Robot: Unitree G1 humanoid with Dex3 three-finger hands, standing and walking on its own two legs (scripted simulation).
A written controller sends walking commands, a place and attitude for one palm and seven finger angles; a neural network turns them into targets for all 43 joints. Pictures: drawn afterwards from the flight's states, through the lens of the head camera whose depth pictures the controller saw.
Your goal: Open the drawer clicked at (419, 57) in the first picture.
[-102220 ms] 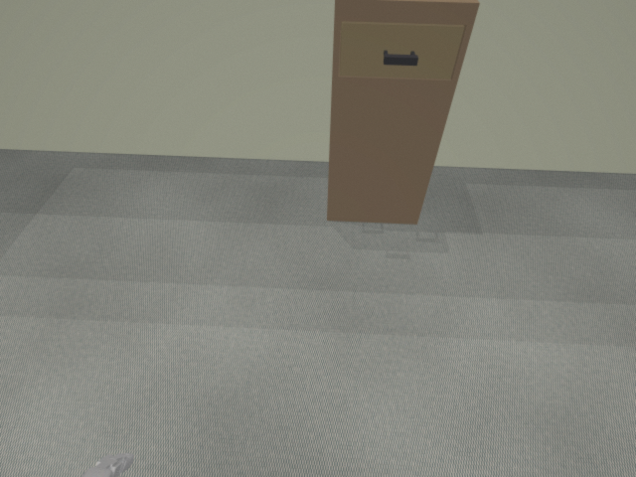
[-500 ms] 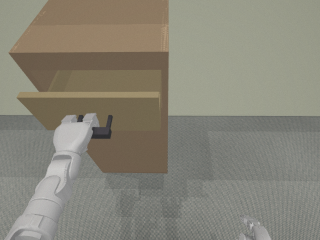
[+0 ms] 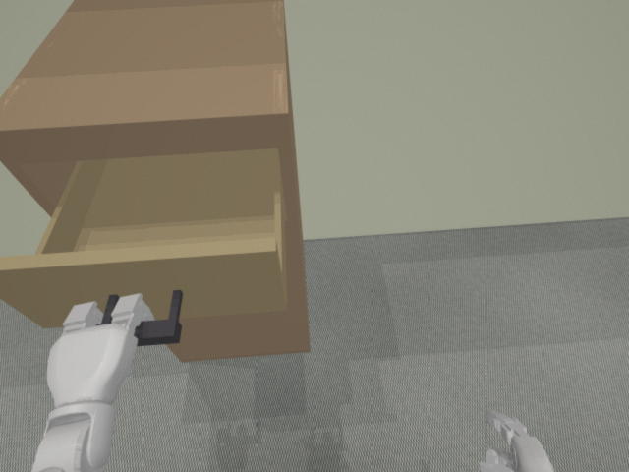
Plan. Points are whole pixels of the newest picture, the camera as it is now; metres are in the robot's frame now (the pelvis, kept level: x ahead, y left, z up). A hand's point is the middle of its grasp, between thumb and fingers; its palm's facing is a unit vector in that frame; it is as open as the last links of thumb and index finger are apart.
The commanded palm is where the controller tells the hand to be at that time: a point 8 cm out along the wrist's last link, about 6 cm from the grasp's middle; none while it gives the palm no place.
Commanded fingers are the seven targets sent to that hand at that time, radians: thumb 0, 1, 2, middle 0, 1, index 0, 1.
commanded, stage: pull the drawer open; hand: left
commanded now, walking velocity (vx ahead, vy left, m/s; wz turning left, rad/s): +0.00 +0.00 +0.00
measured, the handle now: (141, 317) +0.30 +0.25 +0.02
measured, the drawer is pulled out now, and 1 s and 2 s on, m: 0.18 0.29 0.30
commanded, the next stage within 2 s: open the thumb to release the handle in 1.34 s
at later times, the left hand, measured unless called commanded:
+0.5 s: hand (111, 402) +0.20 +0.26 +0.00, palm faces -0.02 -0.06 -1.00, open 5.6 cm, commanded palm +0.16 +0.25 +0.05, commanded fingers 0.00 0.90 0.90 -0.40 -1.35 -0.40 -1.35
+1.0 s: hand out of the picture +0.12 +0.25 +0.00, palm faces -0.05 -0.08 -1.00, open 5.9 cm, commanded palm +0.08 +0.25 +0.05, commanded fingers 0.00 0.90 0.90 -0.40 -1.35 -0.40 -1.35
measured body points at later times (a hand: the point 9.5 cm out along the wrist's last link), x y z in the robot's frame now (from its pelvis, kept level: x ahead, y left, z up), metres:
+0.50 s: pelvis -0.01 -0.02 +0.00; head +0.03 -0.03 +0.45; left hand +0.20 +0.26 +0.05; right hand +0.21 -0.21 -0.10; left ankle -0.06 +0.08 -0.71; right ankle +0.01 -0.10 -0.71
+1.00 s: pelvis +0.00 +0.00 -0.02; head +0.04 -0.02 +0.43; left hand +0.12 +0.25 +0.05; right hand +0.21 -0.23 -0.11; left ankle -0.06 +0.08 -0.71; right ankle +0.01 -0.10 -0.71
